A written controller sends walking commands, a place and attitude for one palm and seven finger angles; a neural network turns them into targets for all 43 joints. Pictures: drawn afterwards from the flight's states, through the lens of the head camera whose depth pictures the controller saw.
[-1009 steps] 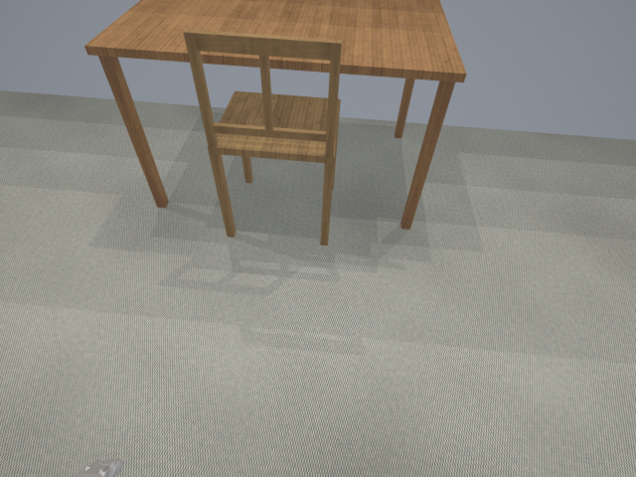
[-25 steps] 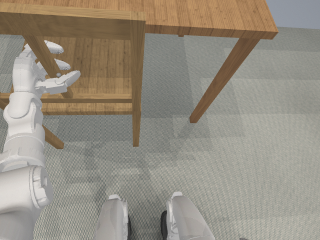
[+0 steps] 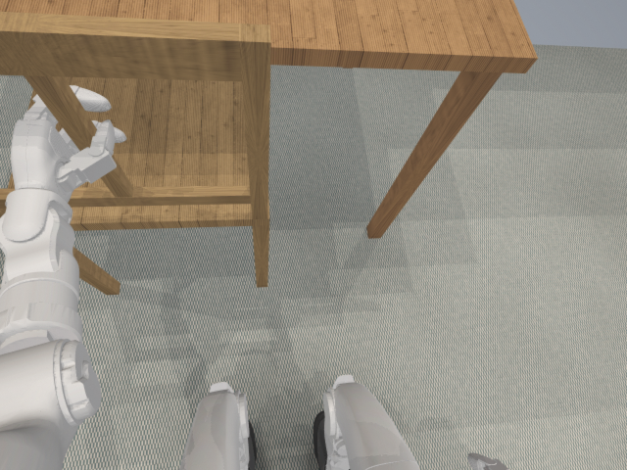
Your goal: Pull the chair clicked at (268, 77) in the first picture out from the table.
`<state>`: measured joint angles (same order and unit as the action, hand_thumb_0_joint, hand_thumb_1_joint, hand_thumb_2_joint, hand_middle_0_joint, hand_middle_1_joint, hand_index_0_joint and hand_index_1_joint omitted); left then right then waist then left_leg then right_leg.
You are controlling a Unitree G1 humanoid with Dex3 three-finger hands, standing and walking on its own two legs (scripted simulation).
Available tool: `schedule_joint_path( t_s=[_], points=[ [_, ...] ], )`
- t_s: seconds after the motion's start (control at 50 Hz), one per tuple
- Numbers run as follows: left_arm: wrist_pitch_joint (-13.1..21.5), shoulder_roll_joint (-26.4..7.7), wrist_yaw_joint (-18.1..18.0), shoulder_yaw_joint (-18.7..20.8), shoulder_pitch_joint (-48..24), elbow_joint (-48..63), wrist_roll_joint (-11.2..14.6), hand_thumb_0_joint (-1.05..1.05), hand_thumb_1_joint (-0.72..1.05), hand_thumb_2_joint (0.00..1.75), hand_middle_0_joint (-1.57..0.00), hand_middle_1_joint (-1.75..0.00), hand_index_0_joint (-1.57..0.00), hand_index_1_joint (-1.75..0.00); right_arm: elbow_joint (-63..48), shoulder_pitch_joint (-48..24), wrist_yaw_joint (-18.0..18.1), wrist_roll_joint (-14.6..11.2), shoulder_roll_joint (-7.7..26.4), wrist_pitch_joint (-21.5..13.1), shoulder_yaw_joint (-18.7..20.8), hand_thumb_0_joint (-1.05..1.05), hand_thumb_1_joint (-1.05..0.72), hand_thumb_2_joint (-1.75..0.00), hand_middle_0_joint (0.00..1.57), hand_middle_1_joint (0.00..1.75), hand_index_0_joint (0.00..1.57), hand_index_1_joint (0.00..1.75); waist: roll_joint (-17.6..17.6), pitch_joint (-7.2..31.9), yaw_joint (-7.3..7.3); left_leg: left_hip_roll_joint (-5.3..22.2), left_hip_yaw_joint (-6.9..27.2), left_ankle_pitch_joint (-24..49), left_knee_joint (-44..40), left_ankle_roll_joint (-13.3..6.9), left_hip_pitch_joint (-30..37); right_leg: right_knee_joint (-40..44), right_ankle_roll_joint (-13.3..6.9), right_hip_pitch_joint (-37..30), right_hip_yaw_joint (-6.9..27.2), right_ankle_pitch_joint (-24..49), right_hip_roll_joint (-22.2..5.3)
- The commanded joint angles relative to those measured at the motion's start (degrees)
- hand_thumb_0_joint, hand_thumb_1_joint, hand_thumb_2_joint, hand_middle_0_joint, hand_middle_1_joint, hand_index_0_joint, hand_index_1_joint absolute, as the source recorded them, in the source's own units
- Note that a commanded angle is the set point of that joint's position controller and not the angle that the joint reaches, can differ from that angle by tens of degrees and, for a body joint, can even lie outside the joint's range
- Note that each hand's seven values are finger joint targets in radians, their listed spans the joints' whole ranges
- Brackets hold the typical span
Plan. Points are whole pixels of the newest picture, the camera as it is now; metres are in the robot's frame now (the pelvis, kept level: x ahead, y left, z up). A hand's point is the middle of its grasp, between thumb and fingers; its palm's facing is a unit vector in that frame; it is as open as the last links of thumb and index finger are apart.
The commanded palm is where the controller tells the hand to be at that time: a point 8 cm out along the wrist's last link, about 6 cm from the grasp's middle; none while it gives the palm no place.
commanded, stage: hook a spindle and tug to test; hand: left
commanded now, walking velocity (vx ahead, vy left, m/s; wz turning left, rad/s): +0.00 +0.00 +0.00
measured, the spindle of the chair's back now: (91, 144) +0.52 +0.24 +0.02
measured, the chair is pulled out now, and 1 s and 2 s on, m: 0.00 0.05 0.19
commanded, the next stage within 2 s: step backward, pulling the chair out in 0.28 s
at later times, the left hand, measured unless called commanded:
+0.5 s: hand (102, 156) +0.48 +0.21 +0.04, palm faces +0.10 -0.99 -0.12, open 5.3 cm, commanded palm +0.46 +0.26 +0.04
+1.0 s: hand (128, 179) +0.45 +0.18 +0.05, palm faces +0.15 -0.98 -0.13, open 5.3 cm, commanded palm +0.43 +0.22 +0.05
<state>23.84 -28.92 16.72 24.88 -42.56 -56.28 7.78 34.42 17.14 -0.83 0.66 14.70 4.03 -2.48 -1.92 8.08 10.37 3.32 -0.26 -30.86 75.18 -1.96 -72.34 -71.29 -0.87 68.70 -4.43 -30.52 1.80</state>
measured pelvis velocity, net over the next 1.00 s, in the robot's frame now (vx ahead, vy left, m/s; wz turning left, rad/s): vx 0.02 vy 0.00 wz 0.00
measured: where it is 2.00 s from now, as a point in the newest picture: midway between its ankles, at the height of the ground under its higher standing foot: outside the picture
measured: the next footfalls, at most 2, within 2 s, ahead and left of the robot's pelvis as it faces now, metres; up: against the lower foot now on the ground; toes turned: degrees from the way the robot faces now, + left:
none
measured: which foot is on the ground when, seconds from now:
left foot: down 0.00-1.00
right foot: down 0.00-1.00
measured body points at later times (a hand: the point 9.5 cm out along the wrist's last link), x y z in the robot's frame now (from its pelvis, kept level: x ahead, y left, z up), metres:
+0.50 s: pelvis +0.03 +0.01 +0.05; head +0.18 +0.03 +0.47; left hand +0.47 +0.27 +0.05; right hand +0.10 -0.25 -0.08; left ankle +0.03 +0.10 -0.61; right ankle +0.02 -0.12 -0.61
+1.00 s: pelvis +0.02 +0.00 +0.11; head +0.15 +0.01 +0.54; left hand +0.43 +0.23 +0.06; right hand +0.04 -0.27 -0.02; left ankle +0.03 +0.10 -0.61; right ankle +0.02 -0.12 -0.61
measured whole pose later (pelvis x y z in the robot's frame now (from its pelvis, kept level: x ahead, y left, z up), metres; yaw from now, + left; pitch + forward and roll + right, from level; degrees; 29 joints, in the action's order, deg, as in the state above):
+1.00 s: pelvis +0.02 +0.00 +0.11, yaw +0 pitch +13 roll -2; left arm 13.4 -17.6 -3.2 13.2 -38.0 -66.2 5.0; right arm 43.1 17.3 6.3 -2.5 14.4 1.8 0.4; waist -1.5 -4.1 6.2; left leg 2.2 -3.9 -17.5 38.9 -1.6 -33.7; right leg -34.7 0.2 31.0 -0.7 -16.0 1.9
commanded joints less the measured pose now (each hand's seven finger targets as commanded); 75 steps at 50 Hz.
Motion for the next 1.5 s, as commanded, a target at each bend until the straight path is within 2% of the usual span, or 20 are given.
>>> schedule_joint_path(
  t_s=[0.0, 0.1, 0.14, 0.28, 0.34, 0.36, 0.38, 0.4, 0.42, 0.46, 0.5, 0.56, 0.64, 0.74, 0.9, 1.02, 1.1, 1.36, 1.42, 1.48],
  points=[
    [4.64, -13.24, 0.54, 1.45, -10.92, 14.29, 0.92, 0.00, 0.90, 0.90, -0.50, -1.45, -0.50, -1.45, -3.76, 8.53, 0.43, 0.02, 10.67, -0.95, 4.43, 0.00, -0.90, -0.90, 0.20, 0.30, 0.20, 0.30, -8.24, 32.19, -3.32, -1.18, 4.58, 27.70, -8.72, 0.56, 28.74, 7.99, -0.72, -14.22, 2.55, 20.94, 0.52],
    [4.53, -12.57, 0.43, 1.64, -5.83, 17.46, 1.42, 0.00, 0.90, 0.90, -0.50, -1.45, -0.50, -1.45, -4.08, 8.37, 0.15, -0.17, 10.46, -0.95, 4.77, 0.00, -0.90, -0.90, 0.20, 0.30, 0.20, 0.30, -7.57, 31.60, -4.17, -1.14, 4.15, 30.79, -9.32, 0.76, 29.37, 8.32, -0.68, -16.44, 2.67, 23.99, 0.46],
    [4.51, -9.39, 0.40, -0.59, -5.13, 18.78, 1.67, 0.00, 0.90, 0.90, -0.50, -1.45, -0.50, -1.45, -4.22, 8.03, -0.01, -0.21, 10.09, -0.96, 4.93, 0.00, -0.90, -0.90, 0.20, 0.30, 0.20, 0.30, -7.72, 30.66, -3.56, -0.93, 4.33, 32.52, -9.71, 0.92, 30.89, 8.66, -0.47, -15.22, 2.24, 24.28, 0.35],
    [4.17, -7.23, -0.07, -1.28, -1.36, 19.36, 2.31, 0.00, 0.90, 0.90, -0.50, -1.45, -0.50, -1.45, -4.03, 8.17, -0.06, -0.28, 9.93, -1.08, 5.31, 0.00, -0.90, -0.90, 0.20, 0.30, 0.20, 0.30, -5.47, 29.24, -3.57, -0.98, 4.14, 35.40, -9.94, 0.94, 30.96, 9.06, -0.23, -16.53, 2.20, 26.50, 0.32],
    [4.27, -9.48, -0.13, 0.92, -0.82, 18.07, 2.29, 0.00, 0.90, 0.90, -0.50, -1.45, -0.50, -1.45, -3.72, 8.58, 0.13, -0.11, 10.29, -0.94, 5.41, 0.00, -0.90, -0.90, 0.20, 0.30, 0.20, 0.30, -5.92, 29.38, -4.17, -0.87, 4.18, 36.91, -9.53, 1.16, 31.25, 8.58, -0.33, -16.06, 2.27, 26.93, 0.18],
    [4.51, -7.53, -0.09, -1.67, -5.71, 18.66, 2.01, 0.00, 0.90, 0.90, -0.50, -1.45, -0.50, -1.45, -3.31, 8.37, 0.23, -0.07, 10.03, -0.96, 5.24, 0.00, -0.90, -0.90, 0.20, 0.30, 0.20, 0.30, -6.56, 28.64, -2.57, -0.84, 4.37, 36.92, -9.39, 1.11, 31.60, 8.55, -0.22, -14.87, 2.15, 26.91, 0.14],
    [-0.92, -19.21, -8.57, -4.48, -23.80, 28.26, -6.18, 0.00, 0.90, 0.90, -0.50, -1.45, -0.50, -1.45, -6.38, 9.05, 2.28, -2.39, 8.86, 1.58, 4.54, 0.00, -0.90, -0.90, 0.20, 0.30, 0.20, 0.30, -16.07, 43.75, -5.56, -0.80, 1.88, 32.04, -20.51, 1.53, 50.53, 18.19, -1.79, -35.58, 6.09, 30.45, -4.15],
    [-4.22, -15.42, -12.79, -6.13, -24.51, 26.70, -6.73, 0.00, 0.90, 0.90, -0.50, -1.45, -0.50, -1.45, -6.68, 10.50, 3.69, -2.41, 7.93, 1.21, 4.99, 0.00, -0.90, -0.90, 0.20, 0.30, 0.20, 0.30, -16.05, 41.09, -4.02, -0.98, 2.67, 34.59, -21.60, 1.44, 53.33, 20.75, -1.36, -34.55, 5.12, 34.62, -3.28],
    [-7.61, -12.22, -15.57, -7.75, -17.72, 20.83, -7.78, 0.00, 0.90, 0.90, -0.50, -1.45, -0.50, -1.45, -5.37, 11.06, 4.69, -2.63, 8.69, 1.66, 5.11, 0.00, -0.90, -0.90, 0.20, 0.30, 0.20, 0.30, -13.64, 37.72, -4.04, -0.45, 3.65, 37.88, -22.60, 1.55, 53.61, 21.30, -1.06, -33.15, 4.75, 37.12, -3.26],
    [-12.18, -4.52, -18.34, -13.10, -13.06, 10.81, -8.50, 0.00, 0.90, 0.90, -0.50, -1.45, -0.50, -1.45, -3.78, 11.39, 5.94, -2.96, 8.90, 3.11, 4.93, 0.00, -0.90, -0.90, 0.20, 0.30, 0.20, 0.30, -7.82, 27.84, -3.27, 1.71, 6.64, 41.38, -25.92, 1.04, 51.60, 23.33, -0.02, -31.26, 2.96, 32.79, -2.91],
    [-12.69, -4.47, -20.42, -13.17, -18.23, 5.58, -8.21, 0.00, 0.90, 0.90, -0.50, -1.45, -0.50, -1.45, -1.59, 11.92, 6.66, -2.73, 9.26, 3.62, 4.58, 0.00, -0.90, -0.90, 0.20, 0.30, 0.20, 0.30, -4.27, 25.87, -2.64, 2.29, 5.82, 44.91, -26.75, 0.20, 50.25, 26.15, 0.63, -36.26, 4.05, 39.56, -4.22],
    [-11.65, -3.32, -21.43, -13.77, -20.57, -0.76, -7.99, 0.00, 0.90, 0.90, -0.50, -1.45, -0.50, -1.45, 1.10, 11.01, 6.79, -2.77, 9.27, 2.71, 4.51, 0.00, -0.90, -0.90, 0.20, 0.30, 0.20, 0.30, -8.15, 23.27, -3.24, 4.09, 6.00, 53.02, -29.67, 0.24, 53.01, 28.40, 1.42, -39.45, 5.07, 43.47, -5.52],
    [-9.91, -1.27, -20.97, -14.79, -19.78, -2.45, -7.28, 0.00, 0.90, 0.90, -0.50, -1.45, -0.50, -1.45, 2.85, 9.76, 6.79, -2.65, 8.92, 0.66, 5.13, 0.00, -0.90, -0.90, 0.20, 0.30, 0.20, 0.30, -13.98, 21.77, -4.49, 6.88, 8.85, 60.42, -33.65, 0.13, 59.92, 30.05, 1.34, -38.52, 5.42, 32.20, -4.72],
    [-8.43, 0.27, -20.04, -15.43, -17.99, -0.86, -6.68, 0.00, 0.90, 0.90, -0.50, -1.45, -0.50, -1.45, 4.28, 9.02, 6.92, -2.26, 8.77, -1.83, 5.71, 0.00, -0.90, -0.90, 0.20, 0.30, 0.20, 0.30, -16.08, 20.50, -5.51, 9.22, 10.23, 67.81, -36.04, -0.29, 67.40, 31.32, 1.13, -37.15, 5.70, 23.39, -3.76],
    [-7.98, -1.80, -20.55, -13.77, -13.64, 0.75, -6.82, 0.00, 0.90, 0.90, -0.50, -1.45, -0.50, -1.45, 5.54, 9.05, 8.29, -3.05, 9.66, -3.10, 6.39, 0.00, -0.90, -0.90, 0.20, 0.30, 0.20, 0.30, -6.47, 24.13, -5.32, 8.39, 6.70, 61.96, -35.54, 1.29, 63.06, 35.00, 0.08, -51.05, 8.76, 48.97, -7.50],
    [-8.25, -2.09, -21.63, -14.43, -13.65, 0.97, -6.46, 0.00, 0.90, 0.90, -0.50, -1.45, -0.50, -1.45, 6.01, 7.28, 9.01, -3.76, 9.93, -4.02, 6.32, 0.00, -0.90, -0.90, 0.20, 0.30, 0.20, 0.30, -7.36, 23.44, -5.26, 6.75, 4.39, 48.22, -37.36, 2.23, 58.02, 36.70, -0.55, -55.68, 11.22, 57.56, -10.96],
    [-8.66, -1.01, -22.11, -15.58, -13.71, 1.28, -6.10, 0.00, 0.90, 0.90, -0.50, -1.45, -0.50, -1.45, 5.90, 6.16, 9.33, -4.01, 10.13, -4.68, 6.28, 0.00, -0.90, -0.90, 0.20, 0.30, 0.20, 0.30, -6.35, 22.98, -5.18, 6.48, 4.80, 44.89, -39.01, 1.80, 58.23, 37.00, 0.24, -53.91, 10.12, 52.01, -10.03],
    [-8.58, 4.82, -22.73, -20.72, -15.77, 2.01, -4.21, 0.00, 0.90, 0.90, -0.50, -1.45, -0.50, -1.45, 4.54, 1.42, 9.29, -4.76, 9.30, -8.68, 5.17, 0.00, -0.90, -0.90, 0.20, 0.30, 0.20, 0.30, -6.97, 13.29, -6.79, 8.05, 7.92, 19.01, -46.05, -0.93, 51.07, 35.11, 0.74, -48.16, 8.10, 14.23, -6.07],
    [-8.28, 4.02, -23.16, -20.47, -15.14, 2.58, -3.99, 0.00, 0.90, 0.90, -0.50, -1.45, -0.50, -1.45, 4.70, 1.28, 9.44, -4.80, 9.26, -9.77, 4.94, 0.00, -0.90, -0.90, 0.20, 0.30, 0.20, 0.30, -4.79, 12.12, -7.08, 7.05, 7.24, 13.28, -45.49, -0.73, 49.98, 36.76, 0.29, -48.11, 9.84, 11.36, -7.00],
    [-7.69, 4.34, -23.49, -21.19, -14.00, 2.47, -4.03, 0.00, 0.90, 0.90, -0.50, -1.45, -0.50, -1.45, 4.99, 1.80, 9.43, -4.76, 8.98, -10.86, 4.90, 0.00, -0.90, -0.90, 0.20, 0.30, 0.20, 0.30, 1.51, 10.71, -6.96, 3.64, 5.08, 8.53, -41.53, 0.75, 50.70, 42.91, -1.15, -46.14, 14.78, 8.56, -10.30]
  ],
)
